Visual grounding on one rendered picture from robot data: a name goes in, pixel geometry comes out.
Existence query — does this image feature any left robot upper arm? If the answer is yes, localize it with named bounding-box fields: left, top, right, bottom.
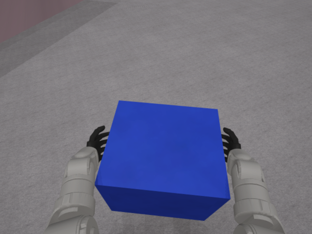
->
left=43, top=214, right=99, bottom=234

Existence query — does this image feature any carton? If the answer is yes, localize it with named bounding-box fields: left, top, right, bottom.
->
left=95, top=100, right=231, bottom=221

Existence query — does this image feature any right robot upper arm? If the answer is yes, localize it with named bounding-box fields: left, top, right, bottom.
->
left=233, top=223, right=283, bottom=234

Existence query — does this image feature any right robot forearm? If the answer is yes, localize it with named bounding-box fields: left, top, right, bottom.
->
left=227, top=149, right=287, bottom=234

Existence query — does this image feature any left robot forearm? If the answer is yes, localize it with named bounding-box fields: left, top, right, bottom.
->
left=44, top=147, right=99, bottom=231

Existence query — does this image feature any robot right hand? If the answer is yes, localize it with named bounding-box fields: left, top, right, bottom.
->
left=221, top=127, right=241, bottom=162

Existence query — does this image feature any robot left hand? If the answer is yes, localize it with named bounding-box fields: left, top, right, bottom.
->
left=87, top=126, right=109, bottom=162

